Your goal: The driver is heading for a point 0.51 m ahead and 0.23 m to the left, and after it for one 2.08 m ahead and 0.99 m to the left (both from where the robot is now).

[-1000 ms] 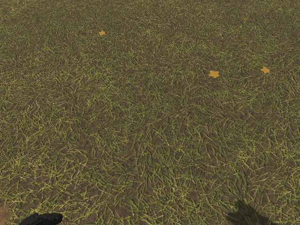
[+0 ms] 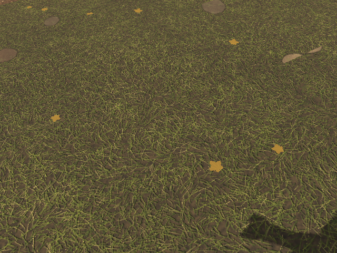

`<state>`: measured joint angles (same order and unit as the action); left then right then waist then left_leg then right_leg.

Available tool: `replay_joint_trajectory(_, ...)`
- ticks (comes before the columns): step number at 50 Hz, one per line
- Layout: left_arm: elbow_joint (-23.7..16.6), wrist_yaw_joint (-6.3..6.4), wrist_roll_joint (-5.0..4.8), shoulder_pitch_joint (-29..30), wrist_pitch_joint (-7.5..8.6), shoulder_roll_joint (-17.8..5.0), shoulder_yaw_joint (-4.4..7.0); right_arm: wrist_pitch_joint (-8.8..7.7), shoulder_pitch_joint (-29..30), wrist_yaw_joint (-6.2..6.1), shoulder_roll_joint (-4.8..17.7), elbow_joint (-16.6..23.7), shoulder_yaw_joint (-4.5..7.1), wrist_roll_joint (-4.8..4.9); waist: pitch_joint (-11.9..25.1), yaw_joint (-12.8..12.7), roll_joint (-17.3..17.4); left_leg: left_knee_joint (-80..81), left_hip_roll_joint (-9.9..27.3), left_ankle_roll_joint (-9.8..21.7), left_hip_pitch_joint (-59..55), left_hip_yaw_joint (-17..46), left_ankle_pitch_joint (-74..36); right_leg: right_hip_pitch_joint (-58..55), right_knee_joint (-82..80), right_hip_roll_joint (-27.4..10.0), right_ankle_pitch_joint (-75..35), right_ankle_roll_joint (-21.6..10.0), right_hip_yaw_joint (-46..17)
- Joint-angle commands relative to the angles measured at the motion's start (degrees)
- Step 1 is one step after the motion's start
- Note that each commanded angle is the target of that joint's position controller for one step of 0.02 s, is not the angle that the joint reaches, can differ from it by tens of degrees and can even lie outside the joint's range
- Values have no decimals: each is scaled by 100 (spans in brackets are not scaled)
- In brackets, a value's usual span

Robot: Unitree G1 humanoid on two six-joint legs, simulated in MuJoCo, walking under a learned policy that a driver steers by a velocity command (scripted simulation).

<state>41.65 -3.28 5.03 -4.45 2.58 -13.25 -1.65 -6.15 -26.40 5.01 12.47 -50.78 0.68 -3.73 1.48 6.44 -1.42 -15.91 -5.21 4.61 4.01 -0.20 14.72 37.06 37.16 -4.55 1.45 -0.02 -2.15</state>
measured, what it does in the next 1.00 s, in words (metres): goes down, turning left: right foot, then left foot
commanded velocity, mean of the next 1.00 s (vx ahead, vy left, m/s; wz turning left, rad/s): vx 0.46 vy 0.00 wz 0.52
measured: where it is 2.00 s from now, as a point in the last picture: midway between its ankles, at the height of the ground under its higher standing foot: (79, 206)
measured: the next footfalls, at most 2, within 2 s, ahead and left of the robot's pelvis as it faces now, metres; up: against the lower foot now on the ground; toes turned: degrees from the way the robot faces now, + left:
right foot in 0.12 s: +0.23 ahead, -0.13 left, +0.00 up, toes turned +3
left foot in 0.60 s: +0.34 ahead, +0.15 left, +0.00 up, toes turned +21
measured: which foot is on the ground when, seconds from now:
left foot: down 0.00-0.12, up 0.14-0.58, down 0.60-0.96, up 0.98-1.00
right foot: up 0.00-0.10, down 0.12-0.58, up 0.60-0.92, down 0.94-1.00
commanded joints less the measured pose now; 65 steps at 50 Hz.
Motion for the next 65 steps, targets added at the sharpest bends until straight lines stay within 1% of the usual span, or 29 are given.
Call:
replay_joint_trajectory(1, -459, 87, -38, 558, 70, -568, 140, -77, -37, 105, 934, 272, 247, 23, -305, -224, 434, 227, 1706, 1204, 236, 1357, -2119, -421, -428, 166, 9, -92, 114)
replay_joint_trajectory(6, -210, 243, -332, -335, 291, -1109, 363, -59, 188, 5, 1020, 268, 313, -53, 512, -899, 290, -1444, 1106, 385, 913, 1102, -3637, -3439, -714, 212, -473, -940, 256)
replay_joint_trajectory(7, -11, 303, -296, -1606, 351, -1430, 438, -172, -401, -32, 323, 436, 95, -142, 2042, -1080, -800, -3281, 214, -164, 2323, 665, -1652, -6064, -622, -1154, -1727, -2316, -1386)
replay_joint_trajectory(8, 243, 328, -229, -2530, 304, -1134, 371, -230, -466, 13, 73, 491, -13, -107, 2659, -1389, -1249, -4670, -134, -340, 3809, 556, 1890, -7220, -1567, -2262, -342, -2792, -3441)
replay_joint_trajectory(9, 365, 378, -162, -2465, 347, -955, 427, -176, 550, -3, 491, 510, 142, 17, 797, -1613, -435, -5482, 437, -172, 4531, 808, 1464, -5627, -2082, -1920, 1382, -1914, -2921)
replay_joint_trajectory(10, 327, 408, -241, -1846, 354, -769, 384, -133, 714, -139, 532, 472, 176, 67, 21, -1271, -411, -5616, 723, -96, 4497, 582, 945, -4397, -2357, -1719, 1941, -1528, -2114)
replay_joint_trajectory(14, 144, 511, -226, -926, 400, -127, 228, 3, 814, -146, 156, 387, 57, -126, 88, -595, -208, -4621, 1191, -216, 3408, 469, 375, -3186, -2943, -1250, -72, -1296, -489)
replay_joint_trajectory(21, 370, 326, 263, -1378, 378, -723, 470, 22, 972, 225, 123, 466, -39, -66, 0, -512, -200, -4385, 1043, -299, 2533, 210, -1976, -2350, -2635, -1117, -1699, -1339, 1034)
replay_joint_trajectory(25, 500, 375, 145, -1355, 401, -660, 358, -56, 1348, 122, 578, 754, 121, -160, -264, -506, -224, -4396, 1094, -79, 3296, 215, -976, -3208, -2049, -1241, -939, -1051, 1117)
replay_joint_trajectory(29, 332, 358, 216, -784, 475, -1554, 565, -169, -117, -36, 1065, 599, 471, 21, -32, 253, 24, -3671, 101, -38, 206, -831, -463, -2031, 479, -769, -2861, -655, 1964)
replay_joint_trajectory(30, 420, 203, 299, -838, 487, -1530, 547, -293, -1108, -173, 1360, 243, 662, -18, 99, 675, 468, -3017, -229, 260, -1099, -800, -761, -1004, 2282, -460, -1830, -478, 1889)
replay_joint_trajectory(31, 344, 14, 384, -1386, 453, -529, 348, -338, -1124, -350, 1835, 222, 708, -39, 529, 125, 1995, -2160, 641, 1526, -2070, 1270, -2932, 326, 4830, 560, 3607, 13, 1654)
replay_joint_trajectory(32, -10, -171, 87, -1199, 513, -136, 155, -376, -1637, -346, 1875, 240, 624, -77, 1225, 268, 1266, -1744, 1541, 2352, -2731, 3183, -4299, 1203, 5349, 811, 3944, 51, 189)
replay_joint_trajectory(33, -530, -209, -326, 85, 570, -352, 212, -526, -1499, -311, 1460, 180, 536, 49, -149, 700, 1153, -1185, 2104, 2243, -1898, 4223, -2809, 2706, 5406, 783, 3867, 8, -397)
replay_joint_trajectory(35, -478, 44, -91, 155, 437, -597, 312, -426, -543, -237, 392, 110, 86, 95, -475, -73, 39, -1927, 1954, 1784, 83, 4042, -164, 2646, 4695, 301, 2582, 56, -948)
replay_joint_trajectory(38, -204, 56, 308, -809, 182, -138, 19, -134, 964, -209, 271, 523, -144, -164, -470, -951, 109, -1967, 1071, 1517, 3350, 2667, 1163, 653, 3436, 51, 756, -54, -482)
replay_joint_trajectory(41, -150, -35, 79, -955, 252, -84, -75, -285, 689, -594, 325, 623, -186, 5, -330, -638, -218, -2852, -170, 570, 4907, 807, 2053, -2069, 561, 54, -3251, 205, 157)
replay_joint_trajectory(43, -382, -84, -143, -540, 81, -162, -16, -253, 120, -439, 987, 431, -82, -35, -587, -553, 209, -2977, 1, 594, 5527, 1207, 2852, -3407, 352, 279, -2894, 347, 494)
replay_joint_trajectory(45, -260, -20, -56, -930, 89, -529, 131, -223, -464, -280, 997, 319, -118, 205, -863, -658, 55, -3772, -33, 553, 4636, 1742, 3291, -3699, -1098, 270, -2591, 282, 500)
replay_joint_trajectory(47, 188, 67, 4, -1994, 94, -913, 339, 5, -583, -91, 1018, 203, -178, 335, -787, -1131, -57, -5521, -66, 316, 3138, 2042, 1462, -4168, -2929, -159, -3271, -157, 461)
replay_joint_trajectory(48, 418, 114, 46, -2788, 100, -1176, 494, 49, -821, 82, 654, 246, -252, 159, 116, -1147, -224, -6781, -113, -189, 3335, 1673, 263, -5514, -2106, -946, -4480, -922, -40)
replay_joint_trajectory(49, 217, 37, -29, -2865, 132, -1351, 570, -9, -2392, 34, -416, 177, -422, 109, 2643, -343, -1811, -9714, -388, -697, 4879, 808, 3622, -8354, 759, -2691, -9280, -2931, -908)
replay_joint_trajectory(50, 40, 13, 274, -2906, 97, -1015, 558, 96, -1681, 23, 273, 534, -341, 228, 2689, -1016, -867, -10745, -195, -929, 5939, 701, 3769, -8188, 595, -2824, -9218, -2973, -1410)
replay_joint_trajectory(51, -20, 88, 251, -2376, 90, -1289, 677, 222, -342, -57, 551, 1053, -178, 202, 1798, -1090, -282, -10559, 4, -1020, 6353, 659, 3016, -6819, -96, -2657, -6725, -2402, -1486)
replay_joint_trajectory(53, -322, 259, -105, -540, 311, -552, 399, 240, 897, -303, 204, 1482, -219, 34, 196, -518, 198, -7582, 1033, -915, 5587, 1026, 1275, -3411, -1981, -2308, -2872, -2011, -806)
replay_joint_trajectory(54, -399, 350, -247, -352, 368, -460, 386, 256, 636, -216, -16, 1227, -264, -61, -96, -306, 84, -7014, 1216, -851, 4087, 610, 877, -1940, -2084, -1747, -3385, -1890, 22)
replay_joint_trajectory(57, -149, 509, -253, -525, 589, -778, 543, 349, 381, 112, -125, 860, -190, -63, -123, -145, -114, -3687, 1264, -737, 2333, -61, -952, -1077, -2313, -852, -2242, -1286, 1134)
replay_joint_trajectory(60, -164, 422, -210, -577, 578, -1410, 837, 350, 747, 71, 352, 933, -25, 130, 44, -307, -192, -2929, 1066, -714, 2154, 139, -865, -2049, -2189, -1533, -2502, -1412, 572)
replay_joint_trajectory(65, 209, 232, -190, -1079, 331, -856, 737, 84, 1586, -286, 1223, 1224, 415, 124, 73, -663, 42, -1918, 617, 379, 1207, -15, -669, -2249, -1500, -1339, 2383, -887, 658)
